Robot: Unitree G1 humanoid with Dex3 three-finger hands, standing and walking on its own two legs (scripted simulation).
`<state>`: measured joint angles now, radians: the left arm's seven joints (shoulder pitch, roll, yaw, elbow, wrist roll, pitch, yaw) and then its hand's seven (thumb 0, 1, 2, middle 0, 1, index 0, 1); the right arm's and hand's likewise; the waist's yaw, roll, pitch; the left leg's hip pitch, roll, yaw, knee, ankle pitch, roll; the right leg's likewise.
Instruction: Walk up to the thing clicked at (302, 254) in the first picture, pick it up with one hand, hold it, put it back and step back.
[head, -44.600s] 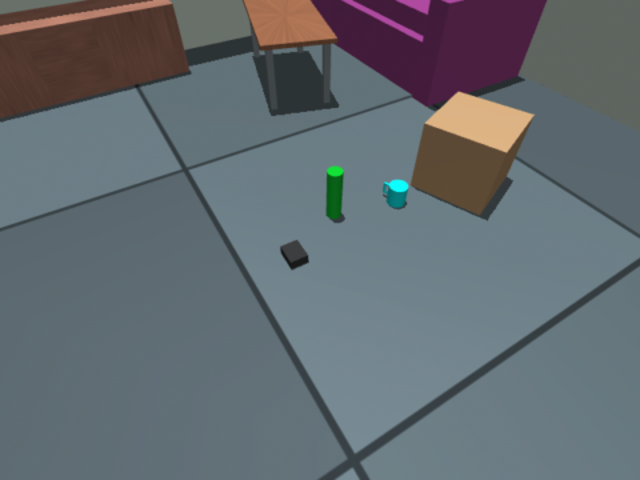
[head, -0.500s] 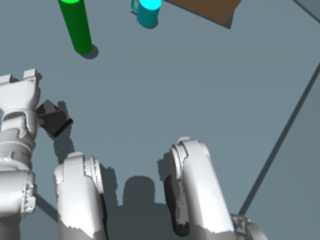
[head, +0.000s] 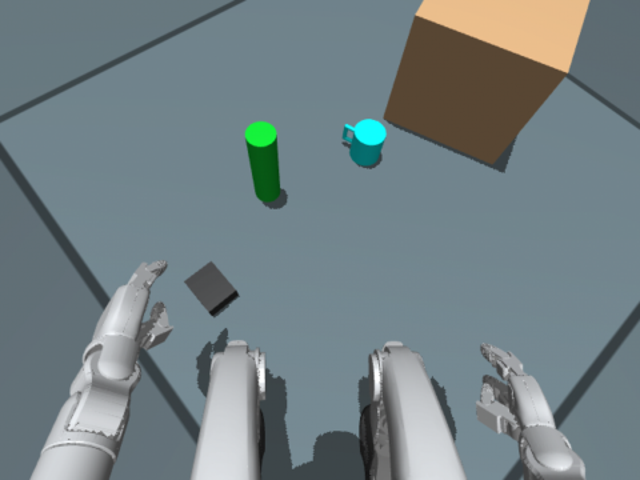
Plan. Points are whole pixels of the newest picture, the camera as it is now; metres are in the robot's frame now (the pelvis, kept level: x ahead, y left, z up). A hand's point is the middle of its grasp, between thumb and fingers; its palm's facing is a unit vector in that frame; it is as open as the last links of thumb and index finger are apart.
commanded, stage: home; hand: left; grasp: from above
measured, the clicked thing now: (211, 288) +0.48 +0.25 -0.50
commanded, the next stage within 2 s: none
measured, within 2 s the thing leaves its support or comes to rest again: neither
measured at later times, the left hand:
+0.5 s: hand (102, 351) +0.25 +0.19 +0.11, palm faces +0.10 -0.97 -0.21, open 7.4 cm
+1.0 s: hand (66, 388) +0.22 +0.19 +0.15, palm faces +0.12 -0.97 -0.20, open 7.4 cm
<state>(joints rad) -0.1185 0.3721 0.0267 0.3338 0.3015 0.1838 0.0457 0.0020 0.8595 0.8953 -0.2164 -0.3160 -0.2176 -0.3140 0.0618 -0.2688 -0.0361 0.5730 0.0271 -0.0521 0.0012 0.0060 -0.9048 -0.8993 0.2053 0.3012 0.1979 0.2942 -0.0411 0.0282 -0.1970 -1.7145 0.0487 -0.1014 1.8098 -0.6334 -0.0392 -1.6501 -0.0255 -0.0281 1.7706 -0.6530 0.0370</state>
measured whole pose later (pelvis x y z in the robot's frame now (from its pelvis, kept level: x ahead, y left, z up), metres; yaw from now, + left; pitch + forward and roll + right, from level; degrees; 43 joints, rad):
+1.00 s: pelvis +0.08 +0.00 +0.20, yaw +4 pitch +10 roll -2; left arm 0.50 0.22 0.03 -0.13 -0.05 0.45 0.01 0.01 0.90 0.90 -0.20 -0.30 -0.20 -0.30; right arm 0.26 -0.22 0.03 0.53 0.01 -0.23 -0.17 0.01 -0.90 -0.90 0.21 0.30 0.20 0.30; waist -0.03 0.04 -0.16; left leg -0.71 0.05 -0.06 1.01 -0.49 -0.03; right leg -0.63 -0.04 -0.06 0.95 -0.50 0.04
